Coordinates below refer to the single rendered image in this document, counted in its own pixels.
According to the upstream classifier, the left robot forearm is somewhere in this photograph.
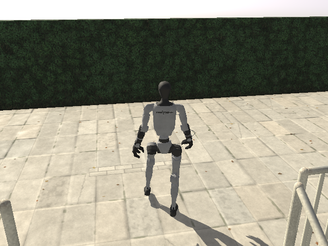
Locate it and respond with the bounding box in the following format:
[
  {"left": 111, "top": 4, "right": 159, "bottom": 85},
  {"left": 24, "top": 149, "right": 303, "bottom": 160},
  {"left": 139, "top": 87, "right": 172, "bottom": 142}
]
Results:
[{"left": 134, "top": 125, "right": 145, "bottom": 148}]

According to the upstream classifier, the left robot upper arm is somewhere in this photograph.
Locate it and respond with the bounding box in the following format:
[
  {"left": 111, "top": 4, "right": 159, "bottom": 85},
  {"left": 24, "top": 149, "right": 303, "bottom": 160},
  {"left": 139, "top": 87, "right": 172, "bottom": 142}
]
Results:
[{"left": 141, "top": 104, "right": 154, "bottom": 132}]

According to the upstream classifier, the right robot hand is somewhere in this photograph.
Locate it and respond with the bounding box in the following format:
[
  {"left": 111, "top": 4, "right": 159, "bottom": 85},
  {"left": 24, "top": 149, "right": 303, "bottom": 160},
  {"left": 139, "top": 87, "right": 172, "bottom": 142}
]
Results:
[{"left": 181, "top": 139, "right": 193, "bottom": 149}]

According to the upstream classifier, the right robot upper arm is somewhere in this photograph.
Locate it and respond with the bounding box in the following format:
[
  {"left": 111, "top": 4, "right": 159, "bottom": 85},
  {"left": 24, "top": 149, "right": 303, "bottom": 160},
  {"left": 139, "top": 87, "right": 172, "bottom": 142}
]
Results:
[{"left": 175, "top": 104, "right": 189, "bottom": 131}]

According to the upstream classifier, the left robot hand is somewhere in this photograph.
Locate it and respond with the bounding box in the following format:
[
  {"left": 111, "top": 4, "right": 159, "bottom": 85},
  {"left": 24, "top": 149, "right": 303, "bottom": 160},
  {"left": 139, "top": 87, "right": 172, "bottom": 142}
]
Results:
[{"left": 132, "top": 146, "right": 144, "bottom": 158}]

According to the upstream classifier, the robot right shin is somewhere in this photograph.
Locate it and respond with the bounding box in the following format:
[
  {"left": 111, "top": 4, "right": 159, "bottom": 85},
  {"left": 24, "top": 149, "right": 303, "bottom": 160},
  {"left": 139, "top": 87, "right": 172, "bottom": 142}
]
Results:
[{"left": 171, "top": 175, "right": 179, "bottom": 209}]

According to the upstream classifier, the robot right thigh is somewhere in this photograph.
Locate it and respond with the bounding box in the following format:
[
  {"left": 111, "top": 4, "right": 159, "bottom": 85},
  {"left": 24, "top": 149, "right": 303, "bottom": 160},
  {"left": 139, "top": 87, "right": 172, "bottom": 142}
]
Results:
[{"left": 170, "top": 144, "right": 182, "bottom": 184}]

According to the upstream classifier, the right robot forearm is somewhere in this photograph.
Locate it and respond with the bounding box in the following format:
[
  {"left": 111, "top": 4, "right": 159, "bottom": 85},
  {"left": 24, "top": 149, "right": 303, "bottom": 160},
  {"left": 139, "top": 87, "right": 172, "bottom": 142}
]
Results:
[{"left": 183, "top": 124, "right": 192, "bottom": 141}]

